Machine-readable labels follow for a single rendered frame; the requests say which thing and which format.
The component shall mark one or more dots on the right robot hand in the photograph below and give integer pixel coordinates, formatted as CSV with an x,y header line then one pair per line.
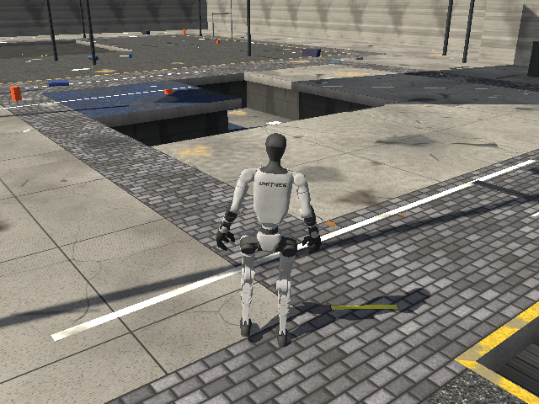
x,y
316,241

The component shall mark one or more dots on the right robot forearm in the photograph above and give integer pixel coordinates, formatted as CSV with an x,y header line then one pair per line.
x,y
312,225

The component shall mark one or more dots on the left robot upper arm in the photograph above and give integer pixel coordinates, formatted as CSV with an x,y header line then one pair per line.
x,y
246,176

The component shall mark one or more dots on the humanoid robot head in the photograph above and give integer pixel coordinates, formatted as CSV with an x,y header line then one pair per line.
x,y
275,147

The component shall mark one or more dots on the left robot hand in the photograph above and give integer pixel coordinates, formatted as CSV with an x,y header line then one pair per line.
x,y
221,237

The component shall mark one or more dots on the robot right foot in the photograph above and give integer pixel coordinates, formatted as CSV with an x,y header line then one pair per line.
x,y
282,339

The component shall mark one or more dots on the right robot upper arm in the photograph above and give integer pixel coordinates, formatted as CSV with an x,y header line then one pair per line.
x,y
300,181

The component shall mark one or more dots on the left robot forearm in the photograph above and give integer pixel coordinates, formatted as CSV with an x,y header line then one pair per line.
x,y
227,220

